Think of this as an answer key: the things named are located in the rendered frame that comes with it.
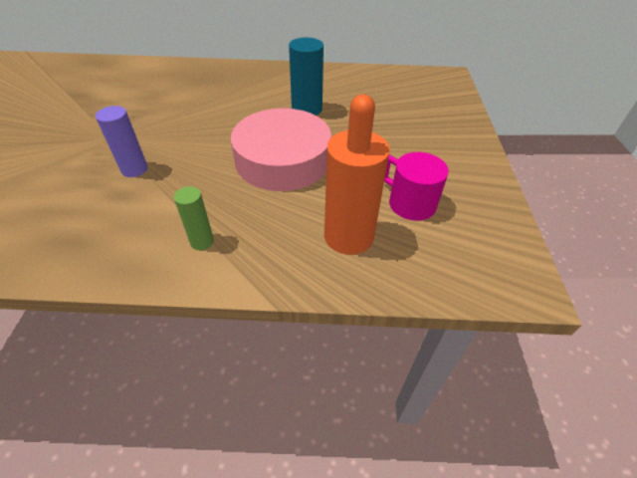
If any table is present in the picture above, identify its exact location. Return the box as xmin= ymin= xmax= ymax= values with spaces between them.
xmin=0 ymin=51 xmax=582 ymax=424

